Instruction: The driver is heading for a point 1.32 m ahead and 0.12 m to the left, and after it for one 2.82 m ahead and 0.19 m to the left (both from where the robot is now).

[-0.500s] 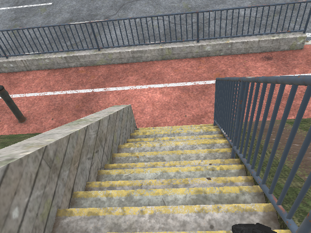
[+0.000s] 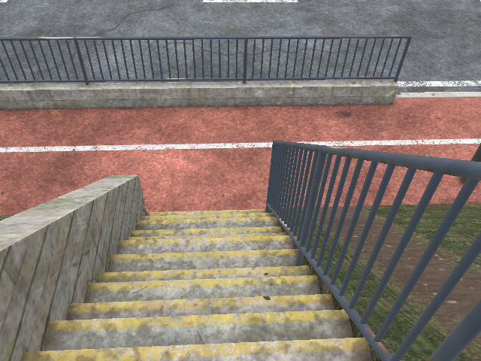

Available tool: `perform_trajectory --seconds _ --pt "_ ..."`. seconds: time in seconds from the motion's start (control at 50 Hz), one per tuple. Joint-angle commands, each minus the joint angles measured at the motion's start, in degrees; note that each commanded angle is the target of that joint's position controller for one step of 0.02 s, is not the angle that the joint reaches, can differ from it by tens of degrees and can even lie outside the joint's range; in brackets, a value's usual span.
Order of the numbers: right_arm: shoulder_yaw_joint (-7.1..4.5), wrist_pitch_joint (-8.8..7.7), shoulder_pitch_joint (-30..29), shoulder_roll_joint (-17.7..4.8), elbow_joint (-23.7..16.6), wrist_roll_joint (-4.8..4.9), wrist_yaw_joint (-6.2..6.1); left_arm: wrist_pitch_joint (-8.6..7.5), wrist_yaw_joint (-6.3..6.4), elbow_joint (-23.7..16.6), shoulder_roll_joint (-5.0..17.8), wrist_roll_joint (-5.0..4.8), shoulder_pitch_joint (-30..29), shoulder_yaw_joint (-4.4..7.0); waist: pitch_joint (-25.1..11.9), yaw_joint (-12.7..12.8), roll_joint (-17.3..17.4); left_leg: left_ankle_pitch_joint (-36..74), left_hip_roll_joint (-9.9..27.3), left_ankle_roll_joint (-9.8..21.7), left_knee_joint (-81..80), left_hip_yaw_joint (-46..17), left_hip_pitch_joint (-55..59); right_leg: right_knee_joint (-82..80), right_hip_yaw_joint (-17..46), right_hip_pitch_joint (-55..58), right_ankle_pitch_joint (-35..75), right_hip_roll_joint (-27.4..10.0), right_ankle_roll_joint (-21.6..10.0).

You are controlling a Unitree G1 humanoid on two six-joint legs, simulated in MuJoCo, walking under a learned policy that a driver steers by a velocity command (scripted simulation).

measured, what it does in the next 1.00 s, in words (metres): goes down: left foot 0.23 m lower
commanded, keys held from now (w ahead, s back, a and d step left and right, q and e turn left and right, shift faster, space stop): no key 0.12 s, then w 0.88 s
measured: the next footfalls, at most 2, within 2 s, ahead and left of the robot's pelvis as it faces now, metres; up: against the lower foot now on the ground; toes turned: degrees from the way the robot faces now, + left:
left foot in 0.92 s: +0.29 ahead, +0.14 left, -0.23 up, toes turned +2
right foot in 1.50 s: +0.51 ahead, +0.00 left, -0.44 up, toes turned +3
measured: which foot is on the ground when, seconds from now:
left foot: down 0.00-0.54, up 0.56-0.90, down 0.92-1.00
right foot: down 0.00-0.92, up 0.94-1.00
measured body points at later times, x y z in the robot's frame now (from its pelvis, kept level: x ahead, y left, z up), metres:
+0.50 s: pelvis +0.06 +0.00 -0.02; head +0.04 +0.00 +0.43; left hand +0.14 +0.26 -0.15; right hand +0.10 -0.26 -0.16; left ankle -0.02 +0.10 -0.74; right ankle -0.01 -0.11 -0.74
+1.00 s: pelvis +0.22 +0.07 -0.24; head +0.22 +0.10 +0.21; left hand +0.16 +0.32 -0.40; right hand +0.28 -0.16 -0.37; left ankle +0.25 +0.14 -0.98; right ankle +0.11 -0.09 -0.66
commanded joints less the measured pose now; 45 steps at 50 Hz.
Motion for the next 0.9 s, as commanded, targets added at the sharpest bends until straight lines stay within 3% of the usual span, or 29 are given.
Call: perform_trajectory --seconds 0.02,0.12,0.14,0.18,0.22,0.26,0.3,0.36,0.38,0.42,0.44,0.5,0.54,0.56,0.58,0.6,0.62,0.66,0.68,0.72,0.74,0.76,0.78,0.8,0.82,0.84,0.86,0.88,0.9 --pt "-1.12 -0.93 -0.52 -5.96 -2.98 0.00 -0.07 -0.46 0.39 -1.12 3.66 -0.16 0.58 0.52 -1.84 0.76 2.88 19.29 9.64 1.39 -3.69 -7.21 2.43 -1.99 3.66 -0.34 8.47 -7.97 -1.76" --pt "-1.15 -1.08 -0.40 -5.74 -2.06 0.03 0.02 -0.44 0.86 1.45 4.24 -0.20 0.52 0.47 -0.31 0.35 1.80 19.98 9.46 1.17 -4.82 -7.34 3.19 -2.98 3.45 -0.93 9.23 -8.68 -0.93" --pt "-0.98 -1.04 -0.37 -5.16 -1.85 -0.04 0.12 -0.31 0.92 2.04 4.16 -0.37 0.93 0.37 -0.90 0.20 1.60 15.93 9.28 1.07 -5.79 -7.51 3.75 -3.80 3.17 -0.51 7.21 -8.44 -0.96" --pt "-1.74 -0.59 -0.97 -6.73 -1.78 -0.09 0.28 -0.19 1.04 2.11 4.47 -0.23 -0.50 0.60 0.45 -0.63 2.56 0.63 8.07 1.74 -7.81 -8.43 3.73 -2.46 1.01 -2.75 1.83 -6.62 -1.64" --pt "-2.77 -0.02 -0.92 -8.33 -1.83 -0.19 0.35 -0.19 0.96 1.74 4.27 0.11 -1.41 0.77 2.60 -1.17 5.23 -15.87 8.66 4.11 -9.72 -11.99 2.95 1.92 -2.50 -7.47 -5.45 -3.64 -2.62" --pt "-3.32 0.08 -0.02 -8.58 -1.95 -0.09 0.31 -0.58 0.98 0.84 4.20 0.35 -3.23 0.84 5.07 -1.99 6.33 -21.97 10.53 6.79 -10.78 -15.87 2.12 5.36 -4.89 -11.84 -7.69 -3.10 -3.24" --pt "-3.58 -0.34 0.34 -8.13 -2.12 -0.25 0.28 -1.19 1.17 0.49 4.14 0.67 -3.94 1.00 5.61 -2.24 5.83 -17.46 11.30 8.50 -9.00 -17.24 1.46 6.98 -6.74 -12.39 -7.12 -3.81 -3.15" --pt "-4.02 -1.23 -0.67 -8.25 -2.50 -0.11 0.11 -1.93 1.51 1.09 4.23 0.73 -1.10 1.43 3.65 -0.76 5.85 0.41 9.35 8.62 -2.76 -13.94 2.01 8.19 -8.41 -8.94 -6.03 -3.80 -2.87" --pt "-4.46 -1.75 0.76 -8.64 -2.07 0.20 -0.26 -2.51 1.76 1.56 4.13 0.95 -0.76 1.41 2.29 -0.94 4.47 9.15 9.26 8.78 0.47 -13.22 4.90 9.17 -8.88 -9.06 -6.37 -4.12 -2.56" --pt "-4.66 -2.28 0.51 -8.52 -1.36 0.12 -0.76 -3.20 2.64 1.62 4.67 0.22 -0.04 1.70 -0.70 -0.76 3.48 19.52 7.10 7.67 5.71 -9.91 6.56 9.96 -7.81 -5.99 -2.46 -4.37 -2.18" --pt "-4.70 -2.59 -0.37 -8.36 -1.35 0.15 -0.85 -3.40 3.01 2.20 5.52 -0.10 1.32 2.16 -0.21 -0.15 2.49 19.37 5.51 6.76 8.12 -8.06 4.13 10.35 -6.75 -3.47 0.85 -4.58 -2.49" --pt "-4.67 -2.59 -4.79 -7.80 -2.76 0.13 -1.62 -3.38 3.50 4.11 8.12 -0.54 7.45 3.37 0.60 3.35 -3.76 12.94 0.74 3.79 18.53 -2.70 -12.24 11.69 1.24 9.71 17.31 -8.60 -6.55" --pt "-4.36 -2.59 -10.44 -7.03 -5.65 -0.01 -2.24 -3.38 3.28 6.13 10.46 -0.86 12.16 4.03 2.70 6.58 -9.26 -9.31 -0.84 1.97 26.76 0.26 -29.70 8.13 12.33 17.37 28.57 -17.13 -11.74" --pt "-4.50 -2.67 -11.54 -7.52 -6.37 -0.61 -2.38 -3.66 3.13 6.45 11.10 -0.58 12.92 4.23 5.21 6.60 -8.45 -20.69 -0.07 1.00 29.45 0.53 -36.13 7.55 15.58 18.51 33.36 -20.40 -14.08" --pt "-4.84 -2.79 -13.28 -7.96 -6.51 -1.20 -2.38 -3.93 3.05 6.85 10.91 -0.62 14.10 4.46 6.42 7.13 -5.59 -22.45 0.87 0.25 31.42 0.27 -39.66 8.04 16.94 19.22 36.05 -21.58 -15.37" --pt "-5.24 -2.51 -12.41 -7.99 -5.44 -1.26 -2.30 -4.09 3.18 7.35 10.90 -0.51 15.52 4.50 6.88 6.62 -4.57 -20.80 1.68 -0.41 33.95 0.09 -39.92 7.77 17.23 17.34 36.40 -21.98 -15.42" --pt "-5.94 -2.32 -7.44 -8.99 -2.41 -1.05 -2.12 -4.27 3.14 8.00 11.32 1.13 16.08 5.00 5.57 6.04 -4.67 -12.24 3.82 0.63 36.94 -2.04 -37.76 8.04 15.10 14.70 20.77 -21.12 -14.77" --pt "-6.31 -1.88 -6.51 -8.25 -0.62 -1.56 -1.32 -4.79 2.96 7.42 10.01 1.09 13.96 4.92 5.76 3.98 -4.49 -5.29 2.73 1.32 40.39 0.18 -33.70 9.12 13.15 5.33 16.68 -18.91 -13.81" --pt "-7.31 -2.35 -10.89 -9.41 -1.17 -1.60 -1.03 -5.98 3.37 9.14 8.10 1.14 15.84 4.21 6.21 4.79 -1.17 9.73 4.27 1.92 33.42 -10.25 -39.86 16.05 10.90 6.99 -2.69 -16.74 -11.57" --pt "-6.50 -2.89 -14.78 -6.62 -2.11 -1.37 -0.32 -7.49 3.89 9.06 6.85 0.39 14.96 3.49 5.36 4.84 -2.72 21.43 1.83 1.42 29.18 -8.37 -40.37 18.65 10.52 1.93 -9.07 -14.77 -10.75" --pt "-5.20 -3.11 -14.67 -4.07 -3.47 -2.28 1.15 -8.13 4.45 7.54 5.52 -0.13 8.03 3.27 5.76 0.26 3.03 44.75 0.88 0.85 17.46 -2.18 -21.78 19.88 2.06 -20.45 -20.02 -10.46 -8.62" --pt "-4.21 -3.37 -10.03 0.37 -2.63 -2.01 2.09 -8.40 4.37 7.13 4.57 -0.20 4.09 2.76 3.04 -2.01 2.19 54.98 -0.70 0.35 18.32 2.41 -1.90 20.93 -2.09 -34.70 -24.39 -8.25 -7.18" --pt "-3.40 -2.97 -9.11 1.34 -2.60 -1.17 2.64 -8.67 4.08 7.00 5.34 0.07 4.95 3.16 2.58 -1.09 1.06 54.57 -1.55 -0.96 19.27 4.60 5.50 20.90 -3.26 -39.18 -24.67 -8.53 -6.78" --pt "-3.15 -2.06 -9.68 0.52 -3.29 -0.99 2.68 -8.62 3.95 6.80 6.59 0.99 6.57 3.40 4.60 -0.15 -0.59 49.27 -1.18 -1.56 17.66 4.50 6.13 22.95 -2.65 -38.86 -22.10 -8.81 -6.78" --pt "-3.36 -1.14 -10.37 -1.03 -3.77 -0.23 1.90 -7.78 4.32 7.73 6.18 1.30 7.82 3.51 7.17 0.58 -4.05 45.72 -0.22 -1.39 15.16 4.76 3.96 26.49 -2.78 -36.53 -18.33 -9.40 -6.25" --pt "-3.08 -1.26 -10.49 -2.09 -3.83 -0.57 0.86 -7.08 4.09 8.49 5.07 1.82 12.16 3.24 8.07 3.36 -4.48 44.84 1.21 -0.42 6.34 4.72 0.08 33.11 -4.23 -27.92 -14.33 -8.28 -5.86" --pt "-3.77 -1.52 -6.94 -3.81 -3.20 -0.53 0.00 -5.96 4.61 8.91 5.62 3.02 13.42 3.36 6.67 3.00 -5.17 45.15 3.72 -0.05 -2.45 3.52 -1.98 40.25 -2.77 -18.87 -9.69 -8.15 -6.52" --pt "-5.01 -1.58 0.00 -6.24 -0.69 -0.40 -0.70 -4.57 5.26 9.06 7.39 4.03 13.11 3.75 4.22 0.73 -4.57 41.88 6.98 0.60 -9.53 1.97 -0.18 48.55 -1.52 -13.18 -2.10 -8.64 -8.10" --pt "-6.15 -1.40 11.63 -8.33 3.02 -1.80 -0.72 -3.81 5.50 9.66 8.05 3.17 12.13 3.87 0.07 -3.94 -6.19 42.31 6.76 1.28 -2.21 5.79 15.54 62.88 -1.20 -22.30 9.58 -8.16 -9.24"
Velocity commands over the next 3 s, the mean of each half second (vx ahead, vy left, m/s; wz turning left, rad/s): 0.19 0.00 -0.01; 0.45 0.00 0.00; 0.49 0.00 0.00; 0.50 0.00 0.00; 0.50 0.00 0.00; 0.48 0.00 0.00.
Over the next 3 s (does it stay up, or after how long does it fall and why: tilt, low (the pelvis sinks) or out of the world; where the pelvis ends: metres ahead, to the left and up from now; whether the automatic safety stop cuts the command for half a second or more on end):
stays up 1.12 0.15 -1.06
